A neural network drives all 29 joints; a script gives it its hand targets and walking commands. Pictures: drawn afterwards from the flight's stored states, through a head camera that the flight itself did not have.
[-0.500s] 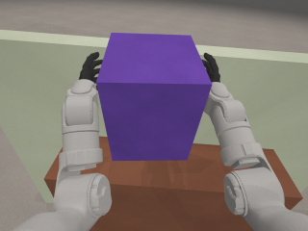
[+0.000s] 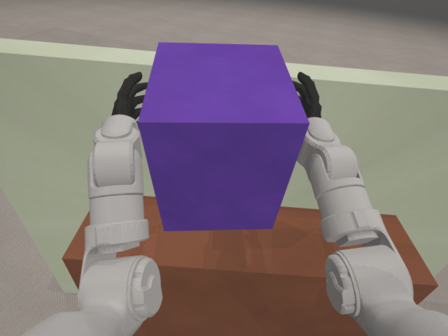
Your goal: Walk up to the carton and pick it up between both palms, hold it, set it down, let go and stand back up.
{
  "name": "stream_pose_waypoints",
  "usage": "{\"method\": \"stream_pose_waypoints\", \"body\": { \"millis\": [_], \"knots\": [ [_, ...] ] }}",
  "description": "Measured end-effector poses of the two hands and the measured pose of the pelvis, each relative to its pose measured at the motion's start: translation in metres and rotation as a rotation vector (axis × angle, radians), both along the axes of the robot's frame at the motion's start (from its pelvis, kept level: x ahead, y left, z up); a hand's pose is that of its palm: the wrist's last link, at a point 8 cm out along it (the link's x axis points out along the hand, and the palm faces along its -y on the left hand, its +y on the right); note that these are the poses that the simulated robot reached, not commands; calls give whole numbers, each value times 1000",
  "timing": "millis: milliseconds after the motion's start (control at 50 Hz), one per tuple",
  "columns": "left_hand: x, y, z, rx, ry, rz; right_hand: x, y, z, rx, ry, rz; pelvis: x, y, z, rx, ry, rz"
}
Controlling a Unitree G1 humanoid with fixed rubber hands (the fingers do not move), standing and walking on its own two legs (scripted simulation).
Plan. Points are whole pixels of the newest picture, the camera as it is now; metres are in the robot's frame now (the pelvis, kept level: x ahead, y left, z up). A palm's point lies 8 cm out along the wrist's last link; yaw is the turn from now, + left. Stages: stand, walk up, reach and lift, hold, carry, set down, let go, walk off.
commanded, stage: set down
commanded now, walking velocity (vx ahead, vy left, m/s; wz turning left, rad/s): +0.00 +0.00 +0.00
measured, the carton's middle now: (218, 141) +0.37 -0.01 +0.21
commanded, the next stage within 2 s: none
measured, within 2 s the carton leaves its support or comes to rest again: neither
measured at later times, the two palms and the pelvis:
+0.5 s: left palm (134, 146) +0.38 +0.13 +0.20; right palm (294, 151) +0.37 -0.16 +0.19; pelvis +0.00 +0.00 +0.00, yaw +1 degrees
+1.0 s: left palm (141, 154) +0.39 +0.13 +0.17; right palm (295, 158) +0.38 -0.17 +0.17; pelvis +0.01 +0.00 +0.00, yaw +1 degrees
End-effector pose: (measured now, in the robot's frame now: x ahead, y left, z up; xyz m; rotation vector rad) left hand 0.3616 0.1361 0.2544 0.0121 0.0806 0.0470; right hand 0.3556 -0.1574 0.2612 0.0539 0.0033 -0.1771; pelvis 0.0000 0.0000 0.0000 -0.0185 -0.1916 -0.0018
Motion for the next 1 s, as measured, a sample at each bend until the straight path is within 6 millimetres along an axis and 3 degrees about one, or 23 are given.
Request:
{"method": "stream_pose_waypoints", "body": {
  "millis": [120,200,360,440,700,1000],
  "knots": [
    [3,1,6,16,-58,3,2,1,3,-15,-75,0,-2,-1,0,5,-16,0],
    [6,2,4,35,-85,-2,5,3,-7,-31,-117,-1,-2,-1,1,8,-28,6],
    [13,3,-32,55,-49,-3,10,4,-56,-38,-93,-15,0,-2,1,6,-23,20],
    [15,0,-51,58,-31,-2,12,2,-70,-50,-86,-15,1,-2,1,2,-7,24],
    [26,-10,-63,59,-4,-13,18,-8,-73,-77,-70,-23,6,1,1,1,17,17],
    [27,-11,-83,68,35,-14,19,-9,-92,-71,-35,-22,10,1,1,0,34,19]
  ]
}}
